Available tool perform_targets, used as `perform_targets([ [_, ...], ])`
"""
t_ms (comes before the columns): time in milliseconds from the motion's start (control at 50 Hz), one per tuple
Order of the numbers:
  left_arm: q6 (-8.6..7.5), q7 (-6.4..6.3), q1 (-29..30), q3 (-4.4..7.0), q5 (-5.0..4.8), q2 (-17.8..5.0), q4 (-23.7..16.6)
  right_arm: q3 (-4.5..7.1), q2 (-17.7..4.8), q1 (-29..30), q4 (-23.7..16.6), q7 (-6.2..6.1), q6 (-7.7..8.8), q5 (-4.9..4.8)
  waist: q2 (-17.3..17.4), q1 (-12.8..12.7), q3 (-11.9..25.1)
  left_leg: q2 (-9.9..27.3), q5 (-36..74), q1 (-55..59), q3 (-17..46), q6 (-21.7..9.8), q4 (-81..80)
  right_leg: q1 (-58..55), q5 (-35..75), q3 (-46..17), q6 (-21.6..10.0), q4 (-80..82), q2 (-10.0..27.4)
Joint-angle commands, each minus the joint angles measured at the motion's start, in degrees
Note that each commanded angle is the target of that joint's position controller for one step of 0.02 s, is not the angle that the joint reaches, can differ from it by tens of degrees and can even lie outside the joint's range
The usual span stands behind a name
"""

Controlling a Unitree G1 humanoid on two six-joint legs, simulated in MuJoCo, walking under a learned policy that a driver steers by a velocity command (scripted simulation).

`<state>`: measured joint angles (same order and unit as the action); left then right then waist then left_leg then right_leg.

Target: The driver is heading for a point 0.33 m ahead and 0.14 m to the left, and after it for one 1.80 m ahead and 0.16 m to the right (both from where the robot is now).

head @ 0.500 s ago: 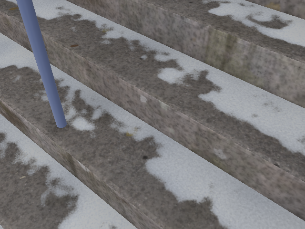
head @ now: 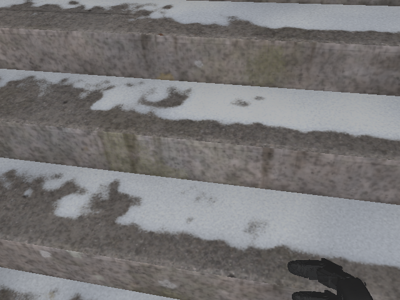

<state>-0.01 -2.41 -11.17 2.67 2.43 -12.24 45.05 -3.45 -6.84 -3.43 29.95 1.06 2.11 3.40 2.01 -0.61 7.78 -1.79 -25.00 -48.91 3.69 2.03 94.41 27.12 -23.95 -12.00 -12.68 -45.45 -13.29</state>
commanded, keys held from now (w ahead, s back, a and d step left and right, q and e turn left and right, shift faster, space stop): w+e+shift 0.06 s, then w+shift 0.02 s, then w+q+shift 0.20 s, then q+shift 0.60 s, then e+shift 0.12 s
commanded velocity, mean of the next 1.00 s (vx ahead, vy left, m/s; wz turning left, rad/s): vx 0.49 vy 0.00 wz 0.34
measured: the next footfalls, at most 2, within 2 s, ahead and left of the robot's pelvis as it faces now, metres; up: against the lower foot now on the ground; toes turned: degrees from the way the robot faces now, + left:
left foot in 0.16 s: +0.09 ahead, +0.12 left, -0.01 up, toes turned -2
right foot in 0.52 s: +0.29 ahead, -0.16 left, +0.16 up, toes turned +7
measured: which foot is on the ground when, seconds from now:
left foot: up 0.00-0.14, down 0.16-0.52, up 0.54-0.96, down 0.98-1.00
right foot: down 0.00-0.18, up 0.20-0.50, down 0.52-1.00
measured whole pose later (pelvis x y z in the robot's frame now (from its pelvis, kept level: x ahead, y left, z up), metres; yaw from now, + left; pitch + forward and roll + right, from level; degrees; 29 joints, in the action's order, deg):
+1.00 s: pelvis +0.29 -0.01 +0.18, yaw +24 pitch +0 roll -2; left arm -4.8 0.5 -19.6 1.6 3.0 -15.3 41.6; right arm 0.4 -12.3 -0.5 33.1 6.7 1.0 2.2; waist 0.4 -6.3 2.8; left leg 4.8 -9.6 -26.1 -4.9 -2.5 38.7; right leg 5.6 -25.8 15.7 2.4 -34.0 6.9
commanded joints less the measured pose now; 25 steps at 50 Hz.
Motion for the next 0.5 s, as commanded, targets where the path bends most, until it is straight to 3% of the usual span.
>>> perform_targets([
  [20,-2.07,-0.75,15.11,0.90,0.12,-4.55,-11.15,3.31,-6.58,-2.44,-1.85,-0.03,-1.42,-2.55,-7.66,6.40,-8.06,-0.47,1.26,18.76,-4.69,0.70,-12.45,23.13,-7.43,-12.95,-6.33,19.69,8.26],
  [40,-3.00,-0.94,14.55,1.63,-0.20,-5.36,-11.59,3.12,-6.39,-2.40,-2.92,-0.12,-0.92,-2.43,-7.86,5.31,-6.67,-0.15,-1.61,23.96,-5.98,-0.70,-24.34,20.96,-3.20,-11.98,-5.47,20.29,9.08],
  [60,-3.17,-1.04,14.65,2.16,0.07,-5.92,-12.73,3.24,-5.67,-1.87,-3.54,-0.41,-0.26,-2.96,-8.74,4.41,-5.17,0.72,0.13,30.14,-5.26,-2.40,-33.97,19.98,-0.39,-12.90,-4.89,18.76,9.45],
  [100,-3.32,-1.81,10.54,2.38,0.36,-5.43,-14.41,4.06,-5.14,-4.50,-2.12,-2.09,0.18,-5.21,-11.41,3.31,-1.57,0.23,9.81,33.54,-7.75,-3.97,-51.81,5.72,17.64,-17.16,-4.18,17.02,14.12],
  [120,-3.14,-1.51,10.20,2.78,0.26,-6.21,-15.17,4.34,-5.29,-7.56,-0.55,-1.87,1.40,-4.47,-7.66,4.19,1.39,-1.99,13.32,34.56,-9.38,-4.22,-60.53,-3.67,26.39,-14.08,-1.25,11.74,12.08],
  [140,-2.58,-1.27,8.27,2.68,-0.38,-6.38,-15.79,5.47,-5.81,-8.14,1.30,-2.05,1.90,-4.81,-6.32,4.13,1.64,-2.15,13.18,37.16,-11.52,-3.75,-71.46,-9.25,37.51,-12.23,0.32,5.13,11.55],
  [160,-2.77,-0.84,4.89,2.84,-2.13,-5.23,-15.32,4.96,-4.80,-5.81,1.60,-2.04,2.56,-2.34,-2.83,2.12,0.24,0.12,7.37,41.00,-5.02,-5.24,-76.32,-6.98,44.44,-6.94,2.32,-4.22,9.55],
  [180,-4.22,-0.59,5.05,1.36,-4.09,-0.67,-17.37,4.53,-5.54,-6.84,1.07,-1.97,3.17,-0.12,3.22,1.84,1.60,10.00,21.36,53.07,9.21,-6.34,-74.17,9.87,27.06,-3.96,4.93,-21.54,9.23],
  [200,-4.80,0.17,1.72,1.04,-4.70,-1.39,-18.26,7.61,-13.79,-6.56,2.48,-1.42,2.65,2.16,22.73,1.03,5.80,21.13,19.45,61.87,33.42,-16.83,-78.41,25.13,1.44,4.13,8.45,-27.89,5.17],
  [220,-5.16,-0.24,9.68,2.28,-3.28,-4.03,-17.96,9.00,-13.38,-10.39,4.41,-1.20,2.76,0.50,10.06,4.71,-0.14,24.21,13.16,56.24,37.25,-22.61,-80.19,33.60,-1.65,4.22,9.04,-52.46,7.79],
  [240,-5.62,-0.56,17.09,1.73,-1.06,-3.20,-21.37,9.65,-14.60,-13.70,6.28,-1.36,3.56,0.50,-0.72,6.15,-1.34,24.62,4.03,57.66,36.64,-24.27,-80.67,42.92,-2.13,-0.25,8.66,-69.96,8.68],
  [260,-6.07,-0.96,21.17,0.11,-0.35,0.11,-23.32,9.96,-14.83,-14.11,9.09,-0.97,3.69,0.72,-2.67,5.48,-4.36,22.91,1.60,57.55,30.40,-22.94,-80.58,52.42,-4.35,1.06,7.34,-84.17,10.17],
  [280,-6.46,-0.45,23.16,-1.60,1.14,2.77,-25.43,9.39,-12.79,-18.56,12.47,-1.41,3.89,0.37,-3.31,5.06,-6.08,21.24,-0.37,56.38,25.55,-20.60,-80.34,57.62,-5.18,1.87,5.80,-90.36,13.64],
  [300,-6.21,-0.20,23.50,-2.80,1.64,4.28,-24.69,8.57,-9.79,-24.26,15.87,-1.31,3.98,0.17,-4.01,5.89,-6.31,17.59,-2.74,58.06,22.30,-18.77,-79.81,61.84,-7.30,4.83,4.52,-95.41,14.79],
  [320,-5.95,0.07,25.46,-3.84,1.87,5.82,-24.95,7.85,-7.46,-27.81,18.05,-1.35,3.84,-0.55,-5.17,6.80,-7.60,14.72,0.01,57.48,19.61,-17.23,-78.78,64.04,-8.98,7.46,4.47,-96.67,15.51],
  [360,-5.46,1.53,31.91,-5.23,1.54,8.07,-27.72,7.24,-6.98,-30.84,20.50,-2.42,3.85,-1.09,-4.28,8.61,-10.28,11.80,4.79,51.81,17.02,-16.08,-79.23,64.82,-15.70,10.59,5.69,-95.35,16.72],
  [380,-5.06,2.04,36.05,-6.02,0.91,8.94,-30.78,7.83,-10.09,-30.12,21.26,-3.21,3.90,-1.41,-3.36,8.46,-12.58,11.08,6.02,47.11,16.59,-15.02,-82.40,63.55,-17.57,11.92,6.23,-87.15,17.77],
  [400,-4.14,1.76,35.09,-6.51,1.05,8.78,-31.92,8.09,-12.26,-29.48,21.59,-3.84,4.14,-2.28,-3.75,7.49,-12.76,9.20,9.61,40.41,16.24,-14.06,-85.47,55.95,-15.48,13.06,6.97,-76.89,19.37],
  [420,-3.03,4.37,27.07,-5.59,1.60,-2.45,-30.31,6.20,-12.71,-23.18,22.72,-0.33,3.82,2.58,-3.74,1.44,5.29,7.88,10.73,27.15,16.05,-15.60,-78.95,40.81,-10.50,11.21,3.98,-57.23,16.58],
  [440,-1.44,5.69,31.55,-4.70,1.46,-3.55,-32.08,7.46,-18.58,-17.78,19.72,2.99,3.67,1.42,1.54,-0.32,0.82,8.90,15.40,6.34,16.91,-18.74,-93.79,18.62,-25.88,16.21,6.13,-44.02,14.20],
  [460,-1.41,6.15,28.34,-4.70,-0.94,-1.47,-29.80,7.45,-21.55,-14.98,18.49,4.90,4.44,0.89,8.74,-2.72,1.88,12.02,45.33,0.71,18.95,-20.44,-94.20,3.62,-17.98,18.66,10.04,-46.57,11.66],
  [480,-1.52,5.78,13.06,-3.68,-4.40,-2.97,-23.50,9.52,-28.10,-10.12,15.80,5.88,4.95,0.89,9.01,-8.54,8.15,13.20,87.29,9.79,13.17,-18.52,-86.11,-5.24,-0.21,16.78,10.99,-42.81,9.09],
  [500,-1.68,5.51,4.66,-2.21,-5.51,-7.95,-19.74,11.17,-31.29,-7.08,13.32,6.13,6.06,-1.42,7.25,-12.70,11.36,11.10,105.89,20.42,8.38,-15.31,-77.98,-9.91,6.09,17.53,10.83,-23.12,6.64],
])
Velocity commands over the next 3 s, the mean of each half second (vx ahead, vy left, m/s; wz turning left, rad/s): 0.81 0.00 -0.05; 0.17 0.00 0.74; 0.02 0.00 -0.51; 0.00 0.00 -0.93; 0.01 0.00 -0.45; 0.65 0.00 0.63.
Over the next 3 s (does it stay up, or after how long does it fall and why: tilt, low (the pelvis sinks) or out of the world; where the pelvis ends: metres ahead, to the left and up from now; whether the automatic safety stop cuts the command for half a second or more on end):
stays up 0.57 0.12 0.22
